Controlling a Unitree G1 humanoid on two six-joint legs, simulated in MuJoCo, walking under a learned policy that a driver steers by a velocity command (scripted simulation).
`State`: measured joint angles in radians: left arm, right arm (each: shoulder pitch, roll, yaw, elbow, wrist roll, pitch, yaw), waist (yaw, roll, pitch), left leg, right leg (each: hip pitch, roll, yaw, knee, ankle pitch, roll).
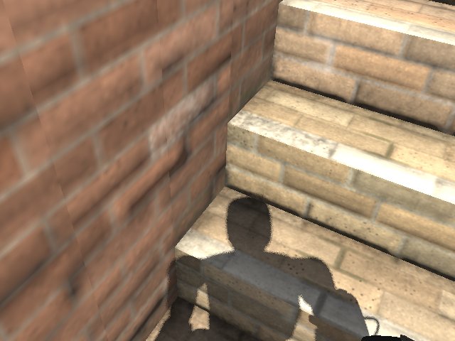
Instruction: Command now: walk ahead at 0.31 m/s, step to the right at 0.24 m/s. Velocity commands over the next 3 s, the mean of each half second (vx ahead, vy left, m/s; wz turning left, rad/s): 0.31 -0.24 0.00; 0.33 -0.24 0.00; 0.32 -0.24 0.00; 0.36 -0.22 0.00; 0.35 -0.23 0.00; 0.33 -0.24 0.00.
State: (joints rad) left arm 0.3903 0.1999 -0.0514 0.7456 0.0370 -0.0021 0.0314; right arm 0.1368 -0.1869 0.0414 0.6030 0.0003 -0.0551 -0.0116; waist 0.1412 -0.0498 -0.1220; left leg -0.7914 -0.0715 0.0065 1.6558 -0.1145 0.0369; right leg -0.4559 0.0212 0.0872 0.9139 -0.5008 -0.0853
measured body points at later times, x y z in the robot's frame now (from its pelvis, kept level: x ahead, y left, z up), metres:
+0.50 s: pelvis +0.10 +0.07 +0.04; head +0.10 +0.11 +0.49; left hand +0.34 +0.28 -0.03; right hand +0.02 -0.21 -0.06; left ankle +0.06 +0.20 -0.69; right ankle +0.07 -0.09 -0.39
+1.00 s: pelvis +0.17 -0.07 +0.15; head +0.13 -0.07 +0.60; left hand +0.31 +0.14 +0.06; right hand +0.35 -0.32 +0.10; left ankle +0.13 +0.01 -0.32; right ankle +0.13 -0.19 -0.50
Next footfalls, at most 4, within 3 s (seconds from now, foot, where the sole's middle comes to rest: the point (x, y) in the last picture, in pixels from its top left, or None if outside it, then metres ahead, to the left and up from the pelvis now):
0.18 left None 0.10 0.21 -0.73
0.72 right None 0.18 -0.19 -0.53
1.48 left None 0.20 0.22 -0.73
1.74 right None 0.29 -0.13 -0.53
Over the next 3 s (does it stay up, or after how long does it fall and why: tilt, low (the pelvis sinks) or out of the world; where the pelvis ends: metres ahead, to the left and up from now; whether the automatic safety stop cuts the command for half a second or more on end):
stays up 0.15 0.02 0.09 its command is cut before an obstacle from the start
